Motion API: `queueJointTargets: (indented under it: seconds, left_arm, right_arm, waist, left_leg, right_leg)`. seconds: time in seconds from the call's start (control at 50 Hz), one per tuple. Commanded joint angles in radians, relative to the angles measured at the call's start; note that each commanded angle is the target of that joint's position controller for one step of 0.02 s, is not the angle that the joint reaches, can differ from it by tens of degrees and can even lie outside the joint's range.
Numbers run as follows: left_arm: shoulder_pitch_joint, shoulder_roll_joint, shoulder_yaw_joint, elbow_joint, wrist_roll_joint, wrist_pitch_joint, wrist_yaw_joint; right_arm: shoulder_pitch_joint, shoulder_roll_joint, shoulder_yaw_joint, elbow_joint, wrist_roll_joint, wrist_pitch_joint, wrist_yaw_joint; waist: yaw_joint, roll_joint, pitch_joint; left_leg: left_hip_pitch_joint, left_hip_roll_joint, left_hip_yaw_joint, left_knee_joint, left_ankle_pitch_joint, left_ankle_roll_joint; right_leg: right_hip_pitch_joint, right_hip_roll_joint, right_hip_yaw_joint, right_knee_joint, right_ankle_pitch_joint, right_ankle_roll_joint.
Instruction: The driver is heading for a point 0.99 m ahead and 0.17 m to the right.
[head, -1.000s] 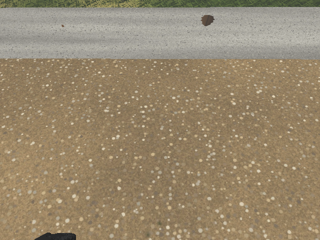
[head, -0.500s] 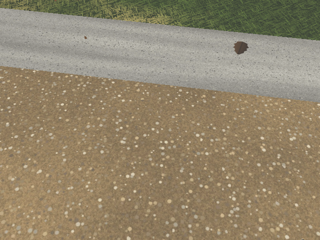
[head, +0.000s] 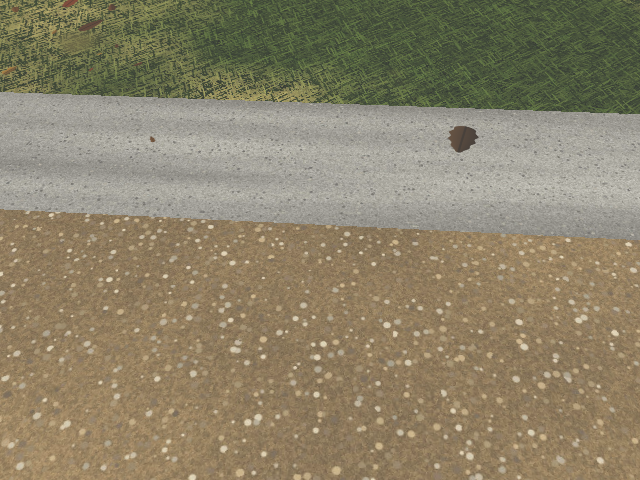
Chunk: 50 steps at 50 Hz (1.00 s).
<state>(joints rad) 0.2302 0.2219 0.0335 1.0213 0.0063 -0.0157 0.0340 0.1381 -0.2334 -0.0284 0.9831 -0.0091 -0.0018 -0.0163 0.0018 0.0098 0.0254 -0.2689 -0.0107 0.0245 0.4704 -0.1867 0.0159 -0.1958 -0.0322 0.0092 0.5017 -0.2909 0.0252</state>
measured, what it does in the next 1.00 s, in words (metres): stands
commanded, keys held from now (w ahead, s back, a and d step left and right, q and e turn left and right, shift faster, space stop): no key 0.50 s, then w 0.02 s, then no key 0.42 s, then w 0.06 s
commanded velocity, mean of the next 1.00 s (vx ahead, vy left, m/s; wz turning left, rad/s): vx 0.02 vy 0.00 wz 0.00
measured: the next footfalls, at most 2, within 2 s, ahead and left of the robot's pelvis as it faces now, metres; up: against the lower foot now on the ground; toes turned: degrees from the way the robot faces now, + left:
left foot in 1.62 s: +0.43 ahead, +0.10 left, +0.00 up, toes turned +2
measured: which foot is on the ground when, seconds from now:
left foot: down 0.00-1.00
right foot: down 0.00-1.00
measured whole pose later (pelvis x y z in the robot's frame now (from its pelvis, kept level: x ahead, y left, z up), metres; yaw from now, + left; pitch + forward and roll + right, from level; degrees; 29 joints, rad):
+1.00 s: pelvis +0.02 +0.00 +0.00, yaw +1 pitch -1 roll +0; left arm 0.30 0.18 0.01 1.13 0.00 -0.01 0.05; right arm 0.18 -0.20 -0.03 1.13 0.01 0.02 -0.04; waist 0.00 0.00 0.03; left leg -0.25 0.00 0.01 0.51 -0.25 0.01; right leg -0.14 -0.02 -0.01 0.49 -0.33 0.01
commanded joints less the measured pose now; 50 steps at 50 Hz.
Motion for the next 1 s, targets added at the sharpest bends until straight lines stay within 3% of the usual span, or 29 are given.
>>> queueJointTargets:
  seconds: [0.02, 0.34, 0.5, 0.52, 0.56, 0.68, 0.94, 0.96, 1.0]
  left_arm:
    - [0.027, 0.121, 0.020, -0.016, -0.003, -0.007, 0.004]
    - [0.020, 0.097, 0.012, 0.037, -0.002, 0.009, 0.006]
    - [0.037, 0.088, 0.007, 0.057, -0.001, 0.009, 0.011]
    - [0.060, 0.079, 0.006, 0.070, -0.003, 0.010, 0.012]
    - [0.048, 0.074, 0.003, 0.068, -0.002, 0.010, 0.013]
    - [0.083, 0.071, -0.001, 0.081, -0.002, -0.001, 0.012]
    - [0.131, 0.049, -0.007, 0.094, -0.004, 0.004, 0.016]
    - [0.153, 0.041, -0.008, 0.104, -0.005, 0.005, 0.017]
    - [0.150, 0.055, -0.001, 0.096, -0.015, 0.008, 0.022]
  right_arm:
    - [-0.022, -0.097, -0.019, -0.026, 0.005, -0.007, -0.003]
    - [-0.018, -0.107, -0.022, 0.061, 0.009, 0.012, -0.019]
    - [-0.013, -0.098, -0.022, 0.087, 0.009, 0.013, -0.022]
    - [0.004, -0.089, -0.020, 0.099, 0.009, 0.014, -0.022]
    - [-0.013, -0.086, -0.018, 0.097, 0.008, 0.015, -0.023]
    - [0.014, -0.083, -0.016, 0.113, 0.011, 0.006, -0.020]
    - [0.049, -0.067, -0.013, 0.124, 0.013, 0.013, -0.024]
    - [0.067, -0.059, -0.012, 0.133, 0.013, 0.014, -0.025]
    - [0.083, -0.081, -0.023, 0.135, 0.025, 0.016, -0.028]
  waist:
    - [0.005, -0.027, -0.050]
    - [-0.001, -0.016, -0.024]
    - [-0.003, -0.015, -0.006]
    - [-0.002, -0.014, -0.026]
    - [-0.005, -0.012, 0.034]
    - [-0.004, -0.011, 0.006]
    - [-0.005, -0.011, 0.016]
    - [-0.004, -0.010, -0.006]
    - [-0.008, -0.010, 0.038]
  left_leg:
    - [0.095, 0.043, -0.043, -0.041, 0.166, 0.029]
    - [0.121, 0.047, -0.045, -0.040, 0.187, 0.022]
    - [0.111, 0.045, -0.046, -0.052, 0.134, 0.020]
    - [0.117, 0.034, -0.034, -0.054, 0.019, 0.022]
    - [0.078, 0.035, -0.042, -0.066, -0.034, 0.021]
    - [0.104, 0.040, -0.044, -0.045, 0.123, 0.021]
    - [0.103, 0.039, -0.045, -0.051, 0.123, 0.022]
    - [0.110, 0.027, -0.034, -0.052, 0.009, 0.024]
    - [0.045, 0.009, -0.028, -0.040, -0.366, 0.046]
  right_leg:
    - [-0.031, -0.032, 0.028, -0.091, 0.198, -0.031]
    - [-0.012, -0.011, 0.001, -0.110, 0.202, -0.028]
    - [-0.026, -0.005, -0.007, -0.122, 0.142, -0.025]
    - [-0.019, 0.005, -0.018, -0.127, 0.037, -0.029]
    - [-0.060, 0.007, -0.015, -0.131, 0.000, -0.030]
    - [-0.036, 0.001, -0.014, -0.117, 0.126, -0.023]
    - [-0.042, 0.003, -0.018, -0.124, 0.116, -0.021]
    - [-0.035, 0.014, -0.030, -0.123, 0.018, -0.025]
    - [-0.088, 0.032, -0.038, -0.089, -0.262, -0.058]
